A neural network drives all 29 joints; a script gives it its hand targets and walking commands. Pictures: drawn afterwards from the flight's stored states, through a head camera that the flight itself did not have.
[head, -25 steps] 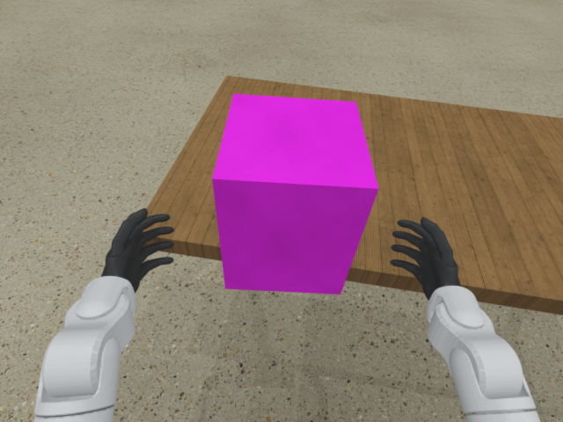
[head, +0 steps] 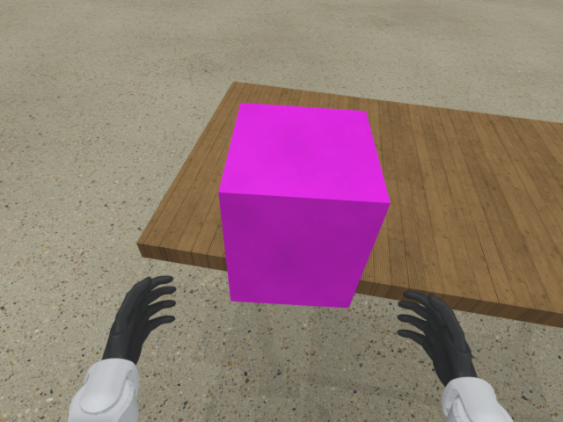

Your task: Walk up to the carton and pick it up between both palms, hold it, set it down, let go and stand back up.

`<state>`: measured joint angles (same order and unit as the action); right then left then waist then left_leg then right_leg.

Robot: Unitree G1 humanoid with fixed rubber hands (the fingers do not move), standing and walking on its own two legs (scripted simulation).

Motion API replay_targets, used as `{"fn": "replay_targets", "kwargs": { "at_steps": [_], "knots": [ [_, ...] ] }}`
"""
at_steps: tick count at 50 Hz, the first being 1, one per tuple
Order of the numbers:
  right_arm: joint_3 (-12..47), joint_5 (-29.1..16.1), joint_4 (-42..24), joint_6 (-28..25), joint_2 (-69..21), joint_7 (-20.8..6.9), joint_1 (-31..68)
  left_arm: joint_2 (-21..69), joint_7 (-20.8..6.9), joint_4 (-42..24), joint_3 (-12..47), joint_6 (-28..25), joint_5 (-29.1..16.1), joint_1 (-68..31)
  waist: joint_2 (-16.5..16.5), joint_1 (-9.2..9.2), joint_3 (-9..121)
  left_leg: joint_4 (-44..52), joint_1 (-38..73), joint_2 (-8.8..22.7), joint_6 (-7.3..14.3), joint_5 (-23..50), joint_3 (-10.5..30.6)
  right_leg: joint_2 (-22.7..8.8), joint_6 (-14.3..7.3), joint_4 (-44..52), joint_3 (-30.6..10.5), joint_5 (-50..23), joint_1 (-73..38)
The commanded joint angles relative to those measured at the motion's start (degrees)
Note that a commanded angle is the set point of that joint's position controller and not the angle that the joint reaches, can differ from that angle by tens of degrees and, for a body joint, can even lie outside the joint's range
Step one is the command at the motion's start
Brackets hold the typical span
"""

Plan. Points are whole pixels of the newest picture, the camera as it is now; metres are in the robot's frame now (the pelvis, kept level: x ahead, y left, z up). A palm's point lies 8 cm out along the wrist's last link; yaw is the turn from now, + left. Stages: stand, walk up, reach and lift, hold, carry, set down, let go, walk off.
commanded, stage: let go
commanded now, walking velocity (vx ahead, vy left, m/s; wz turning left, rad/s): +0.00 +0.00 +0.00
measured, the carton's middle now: (296, 208) +0.45 +0.00 +0.08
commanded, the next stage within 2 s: stand in 0.78 s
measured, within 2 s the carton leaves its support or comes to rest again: neither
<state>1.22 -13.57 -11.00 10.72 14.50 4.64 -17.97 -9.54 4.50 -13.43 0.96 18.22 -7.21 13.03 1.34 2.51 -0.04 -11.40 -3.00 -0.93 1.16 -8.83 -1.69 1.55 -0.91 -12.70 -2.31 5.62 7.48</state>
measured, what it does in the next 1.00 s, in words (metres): stands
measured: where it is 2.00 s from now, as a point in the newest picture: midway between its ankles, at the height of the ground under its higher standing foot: outside the picture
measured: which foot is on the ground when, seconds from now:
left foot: down 0.00-1.00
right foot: down 0.00-1.00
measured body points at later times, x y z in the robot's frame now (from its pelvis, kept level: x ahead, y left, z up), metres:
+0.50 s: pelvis +0.02 +0.01 -0.02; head +0.06 +0.01 +0.43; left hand +0.19 +0.24 -0.10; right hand +0.18 -0.22 -0.11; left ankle -0.03 +0.10 -0.75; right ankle +0.01 -0.11 -0.75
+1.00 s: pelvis +0.01 +0.00 -0.02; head +0.02 +0.00 +0.43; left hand +0.09 +0.25 -0.13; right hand +0.11 -0.26 -0.14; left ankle -0.03 +0.10 -0.75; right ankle +0.01 -0.11 -0.75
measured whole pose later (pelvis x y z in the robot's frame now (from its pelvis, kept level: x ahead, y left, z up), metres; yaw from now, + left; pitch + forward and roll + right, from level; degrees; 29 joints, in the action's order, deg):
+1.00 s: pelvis +0.01 +0.00 -0.02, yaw +1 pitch +3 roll -1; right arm -1.7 4.5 48.0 -1.3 15.0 -1.0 -14.8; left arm -13.3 0.0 33.1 -0.4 -1.3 2.7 24.2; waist -0.7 1.2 3.3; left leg -32.6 -15.2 0.3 1.3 -20.6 -0.7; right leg 2.9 -1.4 -30.6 -0.9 15.8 18.1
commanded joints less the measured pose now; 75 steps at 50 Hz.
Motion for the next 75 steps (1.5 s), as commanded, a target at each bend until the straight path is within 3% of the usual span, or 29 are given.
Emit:
{"fn": "replay_targets", "kwargs": {
  "at_steps": [1,4,7,14,20,25,30,39,40,41,42,43,45,47,49,51,55,58,62,70,72,75],
  "knots": [
    [-1.0,1.7,-0.9,-1.3,3.9,0.7,-0.1,-3.4,-1.6,-1.2,-2.7,1.1,2.7,-2.2,-0.4,-0.48,3.6,1.8,-6.5,0.6,-1.6,6.8,-0.5,-1.8,-0.3,0.9,-2.9,-3.9,-8.0],
    [-0.1,2.6,2.1,-1.5,4.0,1.3,-2.0,-3.5,-3.1,1.2,-3.5,2.4,4.5,0.3,-0.5,-0.12,3.2,1.3,-7.1,0.3,-2.7,9.9,-0.5,-1.2,-0.3,0.0,-2.5,-8.3,-9.7],
    [-0.8,4.6,8.2,-4.0,5.2,0.4,-2.5,-3.7,-4.0,6.7,-4.0,0.4,6.7,1.0,-1.1,-0.13,3.1,0.4,-7.9,0.6,-3.4,11.5,-0.1,-0.4,-0.3,-1.8,-1.7,-9.5,-9.4],
    [-3.6,10.9,30.7,-18.4,5.5,-4.1,2.7,-3.8,-3.7,23.3,-3.6,-9.9,9.1,-2.5,-2.9,-1.76,6.0,-5.6,-9.6,1.2,-3.4,8.8,1.8,0.5,0.2,-9.9,0.4,-6.5,-2.6],
    [-2.3,11.9,42.9,-27.5,3.1,-4.7,7.2,-6.0,-2.7,29.1,-3.2,-13.8,8.7,-3.2,0.2,-1.66,11.8,-13.5,-12.6,0.2,-3.3,15.0,2.5,0.0,-0.6,-17.1,-0.7,-14.5,-2.9],
    [-2.0,12.1,50.1,-30.1,4.3,-3.8,6.9,-7.3,-2.9,29.9,-3.3,-12.9,8.6,2.1,1.2,-2.17,12.6,-15.6,-11.9,-1.2,-3.4,19.7,3.6,0.2,-0.3,-18.2,-1.2,-21.8,-3.5],
    [-1.2,12.3,54.3,-29.1,4.9,-2.8,8.4,-8.2,-3.4,29.2,-3.2,-10.5,8.9,4.1,-0.8,-2.61,9.2,-14.3,-10.6,-1.5,-3.6,21.2,4.5,0.8,-0.2,-15.5,-0.6,-20.1,-1.6],
    [-1.2,12.1,55.4,-27.8,3.3,-3.7,12.7,-7.9,-3.1,26.3,-1.0,-9.0,8.5,-0.3,-2.7,-2.66,5.3,-10.4,-13.0,-0.4,-2.9,9.9,4.6,-0.1,-1.4,-12.4,-0.7,-9.8,-1.1],
    [-3.5,18.9,59.1,-18.3,8.1,-5.7,0.7,-9.1,-3.1,39.6,-3.7,-16.8,8.8,16.5,-8.7,2.43,5.4,-15.8,-4.7,7.6,3.6,8.9,6.8,-6.2,0.5,-12.6,-2.6,3.4,9.6],
    [-4.4,20.9,57.5,-14.6,8.5,-5.3,0.7,-10.5,-3.6,41.7,-3.5,-19.0,8.7,17.7,-6.4,-0.83,2.8,-16.9,-5.2,7.9,4.8,2.4,6.7,-5.6,-0.4,-11.5,-3.4,9.6,13.3],
    [-4.5,21.3,56.3,-13.1,8.0,-5.0,1.7,-10.4,-3.9,41.5,-3.5,-19.8,9.0,15.3,-4.3,-1.81,1.0,-16.6,-7.6,7.2,4.6,-4.4,6.5,-5.6,-0.9,-10.1,-4.8,11.1,14.6],
    [-4.4,20.3,55.5,-12.3,7.0,-5.0,1.7,-10.8,-4.0,40.1,-3.5,-20.9,9.5,10.4,-0.8,-3.80,0.6,-16.6,-9.7,6.5,4.2,-4.8,6.9,-6.1,-1.2,-10.3,-5.9,6.8,13.4],
    [-4.4,18.4,55.6,-12.0,6.6,-5.2,0.5,-10.4,-4.3,39.5,-3.6,-21.9,10.0,6.2,2.6,-4.35,0.3,-17.6,-11.5,5.2,3.7,-5.8,5.6,-6.8,-2.2,-10.3,-8.4,3.6,14.8],
    [-5.1,17.5,54.8,-12.1,7.4,-5.6,1.8,-10.0,-4.5,41.1,-3.3,-22.0,10.2,7.7,5.2,-3.77,0.3,-19.9,-8.9,4.4,3.5,-6.7,5.1,-7.7,-3.0,-8.3,-11.1,2.5,17.9],
    [-5.2,17.2,54.7,-12.4,6.6,-5.9,0.9,-10.1,-4.2,42.6,-3.2,-22.2,9.9,8.2,5.9,-4.18,2.8,-20.7,-8.1,3.9,3.1,-6.3,4.6,-8.1,-3.4,-8.6,-11.8,-1.4,16.0],
    [-5.2,17.0,55.6,-12.7,6.2,-5.9,-1.1,-10.4,-3.9,43.8,-3.4,-22.2,9.7,9.0,4.4,-3.94,5.2,-19.5,-8.2,4.2,3.1,-5.1,5.1,-7.3,-3.4,-10.9,-10.7,-2.9,13.2],
    [-5.5,17.1,56.8,-12.4,6.9,-5.2,-2.7,-8.9,-3.4,46.4,-3.2,-21.8,9.4,13.1,-4.1,-1.94,5.7,-15.7,-8.6,9.1,5.7,8.2,8.8,-3.1,-2.1,-17.9,-4.6,2.6,12.3],
    [-5.0,16.9,57.6,-12.0,5.8,-4.5,-3.4,-8.4,-3.3,47.5,-3.0,-20.9,9.6,14.3,-7.1,-1.15,3.3,-14.6,-13.1,10.9,6.8,13.2,8.6,-2.6,-1.9,-19.3,-3.9,5.1,9.8],
    [-5.2,16.8,58.7,-11.3,6.1,-4.0,-5.7,-9.5,-3.1,49.3,-3.2,-20.2,9.5,15.0,-5.5,-1.45,-0.9,-14.9,-14.6,7.9,5.2,5.2,6.1,-4.2,-2.9,-17.9,-6.8,0.1,11.3],
    [-5.7,15.9,60.2,-10.3,5.4,-3.9,-9.8,-9.5,-2.5,51.6,-2.9,-20.1,9.5,12.4,4.0,-3.67,-2.6,-16.0,-10.7,5.0,4.4,-6.8,4.7,-5.8,-3.4,-12.2,-12.3,1.5,16.8],
    [-5.7,15.9,60.4,-10.5,5.4,-3.8,-9.8,-9.0,-2.4,52.0,-2.8,-20.2,9.4,11.8,4.0,-3.76,-1.4,-15.2,-9.9,5.6,4.6,-6.2,5.3,-5.1,-2.9,-12.7,-11.6,2.1,16.5],
    [-5.6,15.9,60.7,-10.8,5.3,-3.7,-9.0,-8.3,-2.3,52.9,-2.7,-20.1,9.1,12.0,1.4,-3.19,0.3,-12.9,-10.4,8.1,5.7,-3.0,6.9,-3.3,-2.2,-15.5,-8.9,2.2,13.9]
  ]
}}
